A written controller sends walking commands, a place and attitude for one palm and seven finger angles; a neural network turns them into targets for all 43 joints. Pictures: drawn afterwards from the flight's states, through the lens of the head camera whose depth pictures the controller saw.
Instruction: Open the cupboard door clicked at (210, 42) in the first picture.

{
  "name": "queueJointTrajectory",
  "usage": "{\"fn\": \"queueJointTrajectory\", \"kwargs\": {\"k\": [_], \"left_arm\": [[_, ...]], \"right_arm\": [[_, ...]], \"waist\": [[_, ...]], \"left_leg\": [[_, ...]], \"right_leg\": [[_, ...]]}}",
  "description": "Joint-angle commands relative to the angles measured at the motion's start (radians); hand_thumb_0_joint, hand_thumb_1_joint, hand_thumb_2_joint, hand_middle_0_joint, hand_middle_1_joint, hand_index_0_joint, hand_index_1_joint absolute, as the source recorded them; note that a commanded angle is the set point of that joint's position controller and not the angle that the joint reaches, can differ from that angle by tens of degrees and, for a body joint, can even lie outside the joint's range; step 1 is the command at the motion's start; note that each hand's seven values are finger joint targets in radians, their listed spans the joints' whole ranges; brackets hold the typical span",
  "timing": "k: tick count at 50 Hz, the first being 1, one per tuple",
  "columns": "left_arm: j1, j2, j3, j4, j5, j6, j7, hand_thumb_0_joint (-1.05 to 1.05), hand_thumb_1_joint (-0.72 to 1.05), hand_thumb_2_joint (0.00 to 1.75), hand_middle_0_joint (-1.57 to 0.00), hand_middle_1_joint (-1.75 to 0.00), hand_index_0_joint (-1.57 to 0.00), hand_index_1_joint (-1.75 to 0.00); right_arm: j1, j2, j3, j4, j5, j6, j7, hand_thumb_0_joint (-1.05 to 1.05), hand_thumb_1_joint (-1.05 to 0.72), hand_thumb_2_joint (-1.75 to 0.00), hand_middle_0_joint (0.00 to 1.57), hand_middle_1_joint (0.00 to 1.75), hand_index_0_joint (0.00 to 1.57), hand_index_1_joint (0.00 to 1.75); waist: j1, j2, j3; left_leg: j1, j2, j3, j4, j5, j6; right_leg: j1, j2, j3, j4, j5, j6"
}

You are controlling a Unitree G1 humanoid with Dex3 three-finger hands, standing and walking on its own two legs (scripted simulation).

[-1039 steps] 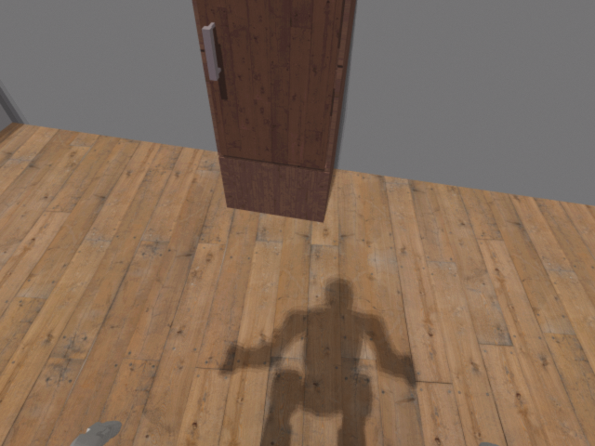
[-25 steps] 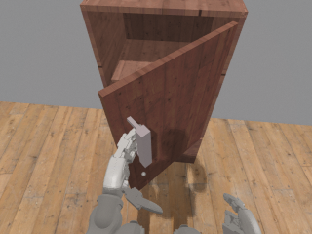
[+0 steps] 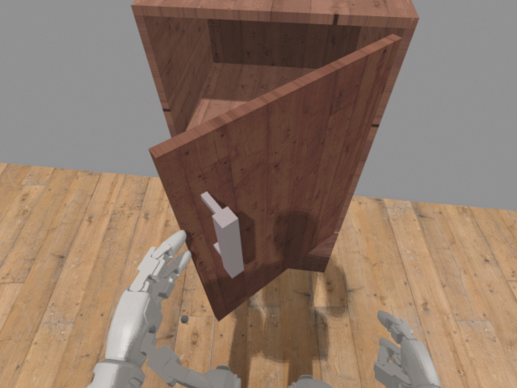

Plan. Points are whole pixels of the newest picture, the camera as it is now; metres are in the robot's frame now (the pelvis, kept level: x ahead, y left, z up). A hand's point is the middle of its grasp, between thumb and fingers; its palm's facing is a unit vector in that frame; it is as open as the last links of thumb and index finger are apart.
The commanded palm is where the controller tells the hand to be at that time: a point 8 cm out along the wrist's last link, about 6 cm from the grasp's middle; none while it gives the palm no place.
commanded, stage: slide the hand sideways off the handle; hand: left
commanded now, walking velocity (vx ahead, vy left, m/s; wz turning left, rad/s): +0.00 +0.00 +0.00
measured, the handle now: (221, 236) +0.33 +0.07 +0.07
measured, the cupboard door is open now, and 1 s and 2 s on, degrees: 45 45 45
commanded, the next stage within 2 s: draw the hand back to the body in 0.20 s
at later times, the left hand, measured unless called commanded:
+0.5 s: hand (138, 316) +0.20 +0.16 +0.09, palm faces -0.09 -0.99 -0.06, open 16.3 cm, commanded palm +0.17 +0.22 +0.10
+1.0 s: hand (59, 302) +0.20 +0.22 +0.15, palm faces +0.18 -0.94 -0.28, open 14.9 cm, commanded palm +0.16 +0.28 +0.18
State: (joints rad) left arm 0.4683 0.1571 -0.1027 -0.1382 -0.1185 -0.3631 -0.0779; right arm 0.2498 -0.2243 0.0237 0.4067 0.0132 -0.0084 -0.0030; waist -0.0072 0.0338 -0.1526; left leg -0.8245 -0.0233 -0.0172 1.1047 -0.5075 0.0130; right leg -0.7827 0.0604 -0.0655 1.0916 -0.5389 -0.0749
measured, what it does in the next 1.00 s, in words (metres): stands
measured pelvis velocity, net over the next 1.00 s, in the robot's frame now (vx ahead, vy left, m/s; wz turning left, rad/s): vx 0.01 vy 0.03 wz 0.00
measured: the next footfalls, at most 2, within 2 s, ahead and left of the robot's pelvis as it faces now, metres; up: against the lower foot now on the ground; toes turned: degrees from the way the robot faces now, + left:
none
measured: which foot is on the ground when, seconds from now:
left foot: down 0.00-1.00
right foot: down 0.00-1.00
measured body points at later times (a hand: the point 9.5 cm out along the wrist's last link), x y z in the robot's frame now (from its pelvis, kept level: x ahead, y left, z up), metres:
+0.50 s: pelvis +0.00 +0.02 +0.00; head +0.03 +0.01 +0.45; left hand +0.20 +0.21 +0.10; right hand +0.18 -0.21 -0.07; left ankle +0.02 +0.11 -0.66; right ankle +0.00 -0.07 -0.66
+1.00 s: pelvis +0.01 +0.03 +0.05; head +0.00 +0.02 +0.50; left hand +0.18 +0.27 +0.17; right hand +0.19 -0.18 -0.02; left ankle +0.02 +0.11 -0.66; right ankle +0.00 -0.07 -0.66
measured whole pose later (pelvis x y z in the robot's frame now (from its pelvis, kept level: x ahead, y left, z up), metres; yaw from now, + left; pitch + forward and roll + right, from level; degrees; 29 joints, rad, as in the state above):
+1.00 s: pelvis +0.01 +0.03 +0.05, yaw +0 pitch +5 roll -2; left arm 0.60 0.29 0.07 -0.45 -0.08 -0.03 0.07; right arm 0.29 -0.22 0.07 0.43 0.04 -0.05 -0.09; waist 0.03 0.06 -0.12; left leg -0.50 -0.04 -0.01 0.83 -0.41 0.06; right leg -0.43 0.05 -0.04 0.77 -0.41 -0.03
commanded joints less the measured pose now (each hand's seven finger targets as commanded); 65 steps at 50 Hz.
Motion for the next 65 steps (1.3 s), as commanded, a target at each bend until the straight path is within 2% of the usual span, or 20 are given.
{"fn": "queueJointTrajectory", "kwargs": {"k": [1,8,9,12,15,17,19,26,29,36,40,41,42,43,44,46,51,55,58,65], "left_arm": [[-0.021,0.079,0.1,-0.236,-0.052,-0.087,-0.039,0.0,-0.5,0.3,-0.15,-0.3,-0.15,-0.3],[0.03,0.129,0.155,-0.233,-0.1,-0.09,-0.127,0.0,-0.5,0.3,-0.15,-0.3,-0.15,-0.3],[0.015,0.094,0.113,-0.244,-0.105,-0.087,-0.138,0.0,-0.5,0.3,-0.15,-0.3,-0.15,-0.3],[-0.049,0.106,0.12,-0.238,-0.112,-0.078,-0.142,0.0,-0.5,0.3,-0.15,-0.3,-0.15,-0.3],[-0.035,0.106,0.128,-0.253,-0.114,-0.07,-0.127,0.0,-0.5,0.3,-0.15,-0.3,-0.15,-0.3],[-0.013,0.162,0.174,-0.331,-0.111,-0.06,-0.11,0.0,-0.5,0.3,-0.15,-0.3,-0.15,-0.3],[0.022,0.172,0.178,-0.397,-0.106,-0.04,-0.089,0.0,-0.5,0.3,-0.15,-0.3,-0.15,-0.3],[0.109,0.13,0.175,-0.334,-0.125,0.064,-0.091,0.0,-0.5,0.3,-0.15,-0.3,-0.15,-0.3],[0.08,0.147,0.167,-0.375,-0.134,0.085,-0.117,0.0,-0.5,0.3,-0.15,-0.3,-0.15,-0.3],[0.038,0.242,0.288,-0.46,-0.157,0.079,-0.117,0.0,-0.47,0.32,-0.15,-0.3,-0.15,-0.3],[0.045,0.228,0.296,-0.452,-0.177,0.118,-0.133,0.0,-0.32,0.37,-0.16,-0.3,-0.16,-0.3],[0.053,0.328,0.309,-0.516,-0.032,0.17,0.011,0.0,-0.29,0.39,-0.16,-0.3,-0.16,-0.3],[0.085,0.231,0.245,-0.544,-0.012,0.207,0.072,0.0,-0.26,0.4,-0.16,-0.3,-0.16,-0.3],[0.119,0.197,0.225,-0.514,-0.004,0.234,0.103,0.0,-0.22,0.42,-0.16,-0.3,-0.16,-0.3],[0.125,0.19,0.217,-0.519,0.014,0.253,0.126,0.0,-0.18,0.43,-0.16,-0.3,-0.16,-0.3],[0.1,0.235,0.25,-0.516,0.04,0.272,0.167,0.0,-0.12,0.47,-0.16,-0.3,-0.16,-0.3],[0.028,0.309,0.326,-0.521,0.064,0.283,0.218,0.0,0.06,0.54,-0.17,-0.3,-0.17,-0.3],[0.013,0.308,0.347,-0.544,0.066,0.282,0.229,0.0,0.2,0.6,-0.18,-0.3,-0.18,-0.3],[0.03,0.317,0.381,-0.516,0.06,0.286,0.23,0.0,0.31,0.64,-0.18,-0.3,-0.18,-0.3],[0.003,0.345,0.457,-0.495,0.053,0.275,0.222,0.0,0.55,0.75,-0.19,-0.3,-0.19,-0.3]], "right_arm": [[-0.06,-0.101,-0.05,-0.163,0.004,-0.062,-0.019,0.0,-0.9,-0.9,0.2,0.3,0.2,0.3],[-0.055,-0.11,-0.056,-0.153,0.011,-0.077,-0.036,0.0,-0.9,-0.9,0.2,0.3,0.2,0.3],[-0.059,-0.11,-0.05,-0.163,0.011,-0.082,-0.037,0.0,-0.9,-0.9,0.2,0.3,0.2,0.3],[-0.058,-0.118,-0.05,-0.156,0.01,-0.093,-0.043,0.0,-0.9,-0.9,0.2,0.3,0.2,0.3],[-0.052,-0.118,-0.052,-0.163,0.011,-0.102,-0.046,0.0,-0.9,-0.9,0.2,0.3,0.2,0.3],[-0.055,-0.117,-0.054,-0.179,0.015,-0.099,-0.047,0.0,-0.9,-0.9,0.2,0.3,0.2,0.3],[-0.047,-0.11,-0.052,-0.192,0.021,-0.097,-0.048,0.0,-0.9,-0.9,0.2,0.3,0.2,0.3],[-0.054,-0.111,-0.042,-0.188,0.037,-0.082,-0.054,0.0,-0.9,-0.9,0.2,0.3,0.2,0.3],[-0.048,-0.122,-0.037,-0.196,0.037,-0.094,-0.06,0.0,-0.9,-0.9,0.2,0.3,0.2,0.3],[-0.046,-0.125,-0.028,-0.181,0.039,-0.123,-0.066,0.0,-0.9,-0.9,0.2,0.3,0.2,0.3],[-0.059,-0.124,-0.021,-0.172,0.048,-0.137,-0.064,0.0,-0.9,-0.9,0.2,0.3,0.2,0.3],[-0.069,-0.111,-0.023,-0.176,0.034,-0.117,-0.089,0.0,-0.9,-0.9,0.2,0.3,0.2,0.3],[-0.068,-0.096,-0.012,-0.182,0.027,-0.107,-0.096,0.0,-0.9,-0.9,0.2,0.3,0.2,0.3],[-0.053,-0.096,-0.014,-0.173,0.027,-0.1,-0.099,0.0,-0.9,-0.9,0.2,0.3,0.2,0.3],[-0.053,-0.099,-0.012,-0.164,0.026,-0.093,-0.097,0.0,-0.9,-0.9,0.2,0.3,0.2,0.3],[-0.063,-0.106,-0.011,-0.145,0.021,-0.087,-0.1,0.0,-0.9,-0.9,0.2,0.3,0.2,0.3],[-0.09,-0.109,-0.004,-0.109,0.013,-0.094,-0.118,0.0,-0.9,-0.9,0.2,0.3,0.2,0.3],[-0.1,-0.102,0.002,-0.076,0.01,-0.111,-0.116,0.0,-0.9,-0.9,0.2,0.3,0.2,0.3],[-0.116,-0.105,0.0,-0.049,0.007,-0.119,-0.113,0.0,-0.9,-0.9,0.2,0.3,0.2,0.3],[-0.146,-0.109,-0.01,-0.007,0.005,-0.124,-0.099,0.0,-0.9,-0.9,0.2,0.3,0.2,0.3]], "waist": [[-0.011,-0.059,-0.183],[-0.015,-0.064,-0.183],[-0.024,-0.043,-0.166],[-0.034,-0.051,-0.149],[-0.019,-0.037,-0.178],[0.011,0.01,-0.227],[0.023,0.041,-0.258],[-0.004,-0.04,-0.109],[-0.012,-0.019,-0.077],[0.014,0.031,-0.094],[0.015,0.072,-0.049],[0.069,0.066,-0.066],[0.044,0.072,-0.017],[0.033,0.038,0.01],[0.034,0.073,0.026],[0.036,0.044,0.021],[0.04,0.009,0.019],[0.043,0.056,0.019],[0.052,0.009,0.03],[0.06,0.013,0.057]], "left_leg": [[0.047,-0.005,-0.02,-0.078,0.199,0.012],[0.024,-0.002,-0.024,-0.059,0.187,0.01],[0.021,-0.004,-0.024,-0.059,0.173,0.012],[0.015,0.001,-0.03,-0.05,0.145,0.014],[0.037,0.001,-0.034,-0.061,0.148,0.014],[0.09,0.0,-0.029,-0.094,0.187,0.016],[0.165,-0.001,-0.031,-0.139,0.232,0.017],[0.186,0.011,-0.046,-0.216,0.207,0.016],[0.214,0.014,-0.055,-0.246,0.182,0.015],[0.288,0.019,-0.07,-0.297,0.205,0.005],[0.317,0.024,-0.079,-0.334,0.197,-0.003],[0.329,0.04,-0.092,-0.394,0.178,0.005],[0.342,0.04,-0.089,-0.414,0.174,0.004],[0.339,0.046,-0.094,-0.423,0.16,0.002],[0.352,0.049,-0.094,-0.434,0.163,0.003],[0.385,0.055,-0.105,-0.462,0.188,0.003],[0.472,0.047,-0.079,-0.508,0.232,0.01],[0.549,0.049,-0.076,-0.553,0.313,0.002],[0.578,0.05,-0.069,-0.578,0.387,0.001],[0.646,0.048,-0.047,-0.629,0.486,0.0]], "right_leg": [[0.171,-0.061,0.149,-0.2,0.361,0.068],[0.153,-0.064,0.155,-0.197,0.334,0.078],[0.134,-0.064,0.152,-0.203,0.301,0.077],[0.088,-0.058,0.143,-0.205,0.217,0.071],[0.078,-0.048,0.12,-0.192,0.193,0.061],[0.125,-0.04,0.107,-0.189,0.22,0.05],[0.151,-0.029,0.075,-0.188,0.268,0.045],[0.167,-0.016,0.036,-0.259,0.254,0.053],[0.157,-0.017,0.025,-0.279,0.218,0.054],[0.212,-0.012,0.017,-0.302,0.22,0.04],[0.222,-0.011,0.006,-0.327,0.218,0.041],[0.262,-0.043,0.064,-0.379,0.209,0.024],[0.253,-0.046,0.06,-0.399,0.206,0.029],[0.254,-0.048,0.052,-0.407,0.202,0.033],[0.269,-0.049,0.051,-0.416,0.204,0.033],[0.31,-0.049,0.048,-0.441,0.227,0.032],[0.391,-0.058,0.054,-0.518,0.252,0.035],[0.447,-0.061,0.051,-0.551,0.308,0.038],[0.499,-0.059,0.048,-0.581,0.362,0.04],[0.58,-0.059,0.052,-0.642,0.448,0.043]]}}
